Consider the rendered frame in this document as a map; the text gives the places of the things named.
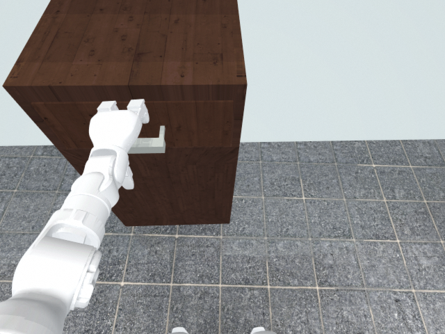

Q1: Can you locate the drawer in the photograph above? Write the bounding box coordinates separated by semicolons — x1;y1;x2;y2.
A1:
31;100;234;148

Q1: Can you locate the robot left hand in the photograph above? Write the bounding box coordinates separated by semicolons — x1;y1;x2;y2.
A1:
89;99;149;189

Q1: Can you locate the left robot forearm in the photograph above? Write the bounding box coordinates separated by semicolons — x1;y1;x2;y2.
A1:
12;144;129;296

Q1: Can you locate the cabinet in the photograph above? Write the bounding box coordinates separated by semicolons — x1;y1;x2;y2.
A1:
2;0;247;226

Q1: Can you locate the robot left upper arm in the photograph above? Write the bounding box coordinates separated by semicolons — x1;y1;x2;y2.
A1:
0;236;102;334

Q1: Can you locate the handle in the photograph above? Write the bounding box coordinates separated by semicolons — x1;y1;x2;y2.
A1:
127;126;165;154

